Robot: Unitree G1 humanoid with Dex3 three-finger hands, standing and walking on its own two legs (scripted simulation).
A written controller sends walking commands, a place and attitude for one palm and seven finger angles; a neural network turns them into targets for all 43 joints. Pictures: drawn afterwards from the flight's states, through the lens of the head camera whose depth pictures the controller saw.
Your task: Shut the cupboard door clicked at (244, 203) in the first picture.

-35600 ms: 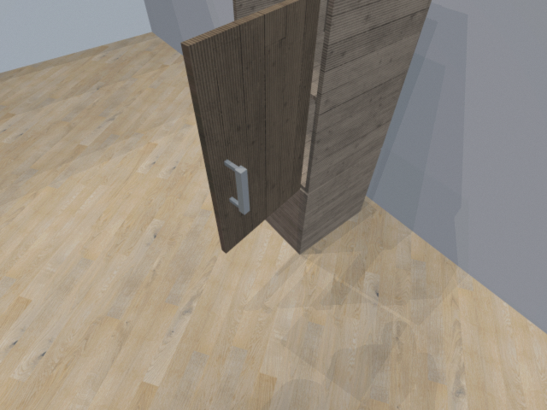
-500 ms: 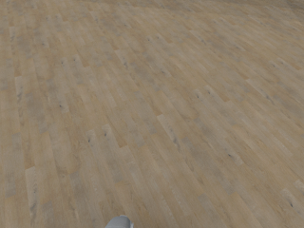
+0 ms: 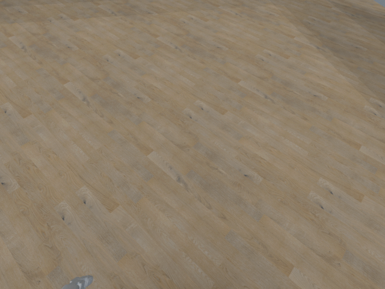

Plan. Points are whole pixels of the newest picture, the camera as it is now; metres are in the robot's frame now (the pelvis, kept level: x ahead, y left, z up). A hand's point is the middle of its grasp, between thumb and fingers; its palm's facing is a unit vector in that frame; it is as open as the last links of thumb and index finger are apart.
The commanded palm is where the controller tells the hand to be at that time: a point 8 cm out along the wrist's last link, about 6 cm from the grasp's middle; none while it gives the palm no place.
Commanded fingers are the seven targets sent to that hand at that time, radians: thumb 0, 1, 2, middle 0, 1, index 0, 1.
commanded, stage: turn to face it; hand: left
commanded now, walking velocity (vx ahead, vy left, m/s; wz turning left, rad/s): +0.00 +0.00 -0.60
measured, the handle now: out of the picture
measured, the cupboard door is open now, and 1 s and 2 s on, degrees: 64 64 64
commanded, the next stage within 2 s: none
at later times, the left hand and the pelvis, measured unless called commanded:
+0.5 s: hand (120, 265) +0.19 +0.19 -0.17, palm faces -0.26 -0.95 -0.19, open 7.4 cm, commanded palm none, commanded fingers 0.00 0.90 0.90 -0.20 -0.30 -0.20 -0.30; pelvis +0.03 +0.01 +0.00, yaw -17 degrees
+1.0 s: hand (159, 252) +0.22 +0.10 -0.16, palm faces -0.52 -0.82 -0.22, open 7.4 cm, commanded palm none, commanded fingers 0.00 0.90 0.90 -0.20 -0.30 -0.20 -0.30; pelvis +0.04 -0.03 +0.00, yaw -34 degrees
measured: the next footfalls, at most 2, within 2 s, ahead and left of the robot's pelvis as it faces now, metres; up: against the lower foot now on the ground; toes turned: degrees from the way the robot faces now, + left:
right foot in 0.02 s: +0.02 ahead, -0.14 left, +0.00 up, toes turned -6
left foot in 0.34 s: +0.12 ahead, +0.12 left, +0.00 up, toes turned -8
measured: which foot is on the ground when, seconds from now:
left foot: down 0.00-0.02, up 0.04-0.32, down 0.34-0.70, up 0.72-1.00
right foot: up 0.00-0.00, down 0.02-0.34, up 0.36-0.70, down 0.72-1.00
